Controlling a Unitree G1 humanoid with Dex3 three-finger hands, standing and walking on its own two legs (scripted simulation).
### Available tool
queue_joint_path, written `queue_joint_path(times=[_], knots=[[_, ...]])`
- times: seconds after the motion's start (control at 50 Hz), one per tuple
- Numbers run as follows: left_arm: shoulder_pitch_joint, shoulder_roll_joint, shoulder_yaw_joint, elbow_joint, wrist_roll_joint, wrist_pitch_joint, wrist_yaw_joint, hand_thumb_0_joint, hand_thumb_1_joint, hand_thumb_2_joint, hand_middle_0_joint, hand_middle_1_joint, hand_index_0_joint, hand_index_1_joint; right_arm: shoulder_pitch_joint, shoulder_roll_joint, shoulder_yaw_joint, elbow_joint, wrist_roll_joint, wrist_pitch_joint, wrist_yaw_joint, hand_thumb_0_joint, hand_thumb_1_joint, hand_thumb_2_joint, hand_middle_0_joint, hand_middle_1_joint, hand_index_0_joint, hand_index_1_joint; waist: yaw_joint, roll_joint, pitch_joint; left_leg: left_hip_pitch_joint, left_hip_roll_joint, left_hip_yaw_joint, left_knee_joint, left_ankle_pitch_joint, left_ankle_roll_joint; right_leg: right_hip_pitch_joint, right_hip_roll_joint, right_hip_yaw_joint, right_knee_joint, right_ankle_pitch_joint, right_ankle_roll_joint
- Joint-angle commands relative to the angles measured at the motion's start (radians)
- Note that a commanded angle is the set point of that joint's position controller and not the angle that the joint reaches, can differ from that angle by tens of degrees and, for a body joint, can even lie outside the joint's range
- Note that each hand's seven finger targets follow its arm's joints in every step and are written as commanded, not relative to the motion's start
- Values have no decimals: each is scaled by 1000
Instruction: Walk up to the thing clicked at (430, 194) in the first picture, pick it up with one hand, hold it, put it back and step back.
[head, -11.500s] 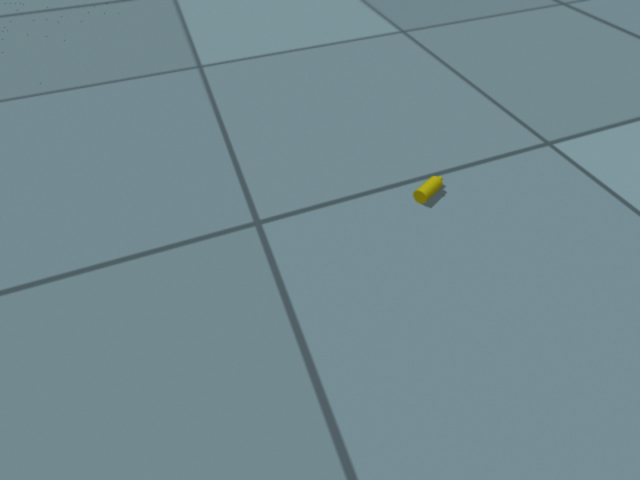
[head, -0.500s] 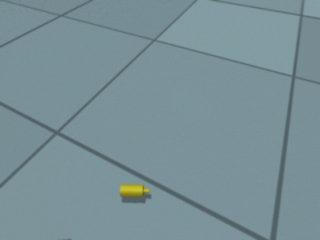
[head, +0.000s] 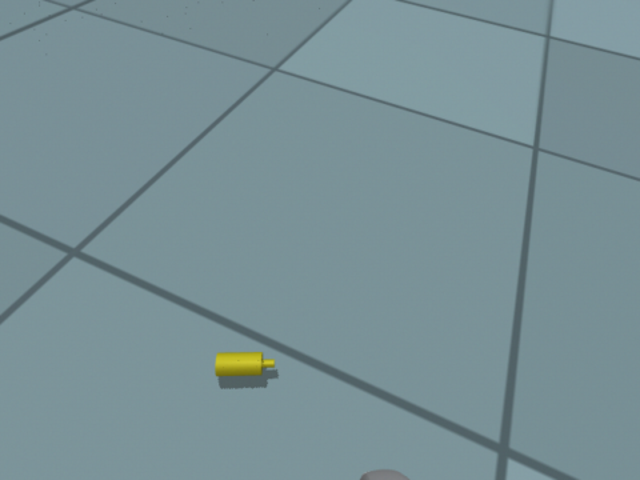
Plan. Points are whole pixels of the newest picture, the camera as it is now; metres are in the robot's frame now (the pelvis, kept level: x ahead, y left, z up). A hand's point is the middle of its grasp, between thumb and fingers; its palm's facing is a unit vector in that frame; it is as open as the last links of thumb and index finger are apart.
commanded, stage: walk up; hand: left
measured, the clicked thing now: (246, 363) +0.52 +0.19 -0.74
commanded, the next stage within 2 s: stand in 1.48 s
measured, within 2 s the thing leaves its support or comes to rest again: neither
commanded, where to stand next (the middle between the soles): +0.10 -0.02 m, yaw +2 degrees
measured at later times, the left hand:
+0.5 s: hand out of the picture +0.14 +0.26 -0.16, palm faces +0.03 -0.92 -0.39, open 7.4 cm
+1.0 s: hand out of the picture +0.03 +0.25 -0.17, palm faces +0.01 -0.93 -0.36, open 7.4 cm
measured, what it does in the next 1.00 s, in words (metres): steps on the spot: right foot, then left foot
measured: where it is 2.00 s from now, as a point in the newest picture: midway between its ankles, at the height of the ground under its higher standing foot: outside the picture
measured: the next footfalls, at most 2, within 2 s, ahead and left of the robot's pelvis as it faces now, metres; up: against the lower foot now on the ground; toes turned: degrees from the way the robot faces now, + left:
right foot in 0.12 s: +0.08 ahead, -0.15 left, +0.00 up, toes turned -1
left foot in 0.48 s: +0.14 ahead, +0.11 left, +0.00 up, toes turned +0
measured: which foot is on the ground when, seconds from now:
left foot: down 0.00-0.14, up 0.16-0.46, down 0.48-1.00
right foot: up 0.00-0.10, down 0.12-0.50, up 0.52-0.74, down 0.76-1.00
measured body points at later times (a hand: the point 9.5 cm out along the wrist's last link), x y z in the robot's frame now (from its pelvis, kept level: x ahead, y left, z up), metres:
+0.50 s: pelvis +0.03 -0.01 -0.03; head +0.07 -0.01 +0.42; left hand +0.14 +0.31 -0.14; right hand +0.11 -0.32 -0.15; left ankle +0.10 +0.11 -0.75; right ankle +0.04 -0.15 -0.74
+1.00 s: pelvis +0.00 -0.02 -0.02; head +0.02 -0.02 +0.43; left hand +0.03 +0.30 -0.14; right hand +0.07 -0.33 -0.14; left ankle +0.06 +0.11 -0.74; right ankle -0.04 -0.14 -0.74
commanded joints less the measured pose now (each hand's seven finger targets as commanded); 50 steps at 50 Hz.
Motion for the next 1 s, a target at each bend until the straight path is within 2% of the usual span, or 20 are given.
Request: queue_joint_path(times=[0.0, 0.08, 0.1, 0.12, 0.14, 0.16, 0.34, 0.4, 0.44, 0.48, 0.52, 0.58, 0.66, 0.72, 0.74, 0.76, 0.78, 0.84, 0.9, 0.98], knots=[[-128, 167, 31, -143, -6, -88, -2, 0, 900, 900, -200, -300, -200, -300, 29, -317, -82, -102, 1, -11, 1, 0, -900, -900, 200, 300, 200, 300, -50, 274, 15, 94, 230, -239, -192, -76, 196, -115, -33, -102, -182, -53, -11], [104, 126, 40, -78, -13, -112, 22, 0, 900, 900, -200, -300, -200, -300, -44, -264, -54, -151, 22, 16, 8, 0, -900, -900, 200, 300, 200, 300, 72, 197, -76, -61, 134, -85, 88, 283, 107, 271, 7, -193, -516, 240, -36], [169, 168, 52, -63, -5, -120, 38, 0, 900, 900, -200, -300, -200, -300, -30, -199, -29, -164, 39, 20, 3, 0, -900, -900, 200, 300, 200, 300, 104, 47, -146, -138, 77, -40, 269, 203, 64, 408, -64, -90, -545, 289, -43], [172, 254, 71, -87, 8, -129, 50, 0, 900, 900, -200, -300, -200, -300, -1, -129, 1, -195, 50, 20, 0, 0, -900, -900, 200, 300, 200, 300, 93, -188, -145, -386, -47, -37, 470, -199, 7, 496, -301, 299, -592, 238, -118], [101, 291, 65, -112, -3, -123, 48, 0, 900, 900, -200, -300, -200, -300, -6, -217, -26, -165, 43, 38, -14, 0, -900, -900, 200, 300, 200, 300, 89, -62, -89, -402, -46, -135, 561, -306, 10, 331, -416, 406, -612, 72, -232], [69, 283, 64, -133, -14, -122, 46, 0, 900, 900, -200, -300, -200, -300, 18, -258, -41, -142, 44, 40, -19, 0, -900, -900, 200, 300, 200, 300, 71, -19, -32, -402, -30, -172, 631, -288, 8, 270, -410, 370, -585, 84, -278], [-62, 198, 27, -188, -31, -108, 76, 0, 900, 900, -200, -300, -200, -300, 39, -204, -30, -87, 39, 61, -12, 0, -900, -900, 200, 300, 200, 300, 26, -132, -11, -202, -12, -72, 365, -91, -33, 95, -281, -39, -372, 916, -206], [-86, 202, 22, -213, -43, -67, 81, 0, 900, 900, -200, -300, -200, -300, 21, -230, -42, -95, 34, 66, -21, 0, -900, -900, 200, 300, 200, 300, 13, -113, -55, -176, -37, -16, 264, 1, -10, 84, -245, -52, -226, 842, -177], [-102, 187, 18, -227, -52, -45, 84, 0, 900, 900, -200, -300, -200, -300, 28, -253, -54, -96, 31, 63, -26, 0, -900, -900, 200, 300, 200, 300, -4, -29, -86, -101, -4, -36, 146, 423, 2, 26, -194, -61, -128, 612, -121], [-55, 136, 11, -237, -74, -23, 94, 0, 900, 900, -200, -300, -200, -300, -28, -365, -80, -144, 31, 60, -25, 0, -900, -900, 200, 300, 200, 300, 6, 252, -143, -124, 288, -413, 2, 837, 198, -10, 47, -118, 202, 24, -43], [-30, 166, 26, -202, -61, -2, 107, 0, 900, 900, -200, -300, -200, -300, -61, -350, -88, -160, 38, 59, -34, 0, -900, -900, 200, 300, 200, 300, 8, 229, -189, -142, 341, -490, -5, 716, 286, -39, 60, 39, 498, -244, -44], [31, 154, 26, -161, -51, -11, 93, 0, 900, 900, -200, -300, -200, -300, -155, -278, -61, -179, 30, 51, -54, 0, -900, -900, 200, 300, 200, 300, 63, 200, -179, -154, 245, -296, 33, 379, 215, -66, 18, 33, 446, -119, -50], [30, 137, 31, -154, -17, -34, 51, 0, 900, 900, -200, -300, -200, -300, -100, -291, -65, -168, -1, 41, -34, 0, -900, -900, 200, 300, 200, 300, 6, 229, -206, -47, 219, -350, -48, -241, 187, -24, -8, -86, -23, -218, -24], [133, 135, 47, -82, -1, -53, 53, 0, 900, 900, -200, -300, -200, -300, -137, -290, -55, -160, 2, 56, -27, 0, -900, -900, 200, 300, 200, 300, 59, 221, -127, -254, 170, -257, 31, -171, 123, 218, 11, -131, -414, -23, -62], [123, 158, 57, -84, 10, -65, 57, 0, 900, 900, -200, -300, -200, -300, -111, -236, -36, -150, 15, 61, -26, 0, -900, -900, 200, 300, 200, 300, 53, 125, -94, -355, 112, -211, 139, -170, 65, 255, -50, 7, -498, -46, -86], [76, 221, 68, -122, 22, -73, 61, 0, 900, 900, -200, -300, -200, -300, -146, -166, -13, -174, 25, 53, -21, 0, -900, -900, 200, 300, 200, 300, 69, -65, -11, -513, -25, -103, 276, -246, -10, 152, -278, 386, -609, -318, -175], [-20, 289, 69, -156, 23, -75, 56, 0, 900, 900, -200, -300, -200, -300, -216, -241, -36, -158, 26, 47, -33, 0, -900, -900, 200, 300, 200, 300, 83, -47, 60, -327, -30, -146, 420, -240, -25, -161, -409, 468, -651, -424, -266], [-89, 176, 34, -154, 4, -104, 57, 0, 900, 900, -200, -300, -200, -300, -141, -196, -22, -108, 46, 19, -15, 0, -900, -900, 200, 300, 200, 300, 17, 7, 17, -240, -30, -105, 301, -77, -23, 12, -231, 127, -501, 121, -170], [-32, 178, 29, -146, -5, -99, 39, 0, 900, 900, -200, -300, -200, -300, -74, -198, -19, -78, 28, -9, -16, 0, -900, -900, 200, 300, 200, 300, 16, -51, -72, -49, -58, -45, 23, 42, -3, 82, -181, 16, -357, 348, -125], [36, 169, 32, -130, -18, -92, 50, 0, 900, 900, -200, -300, -200, -300, 4, -353, -68, -87, 29, -18, -11, 0, -900, -900, 200, 300, 200, 300, 12, 176, -118, 46, 314, -636, -134, -112, 267, -118, -29, -87, 0, -184, -59]])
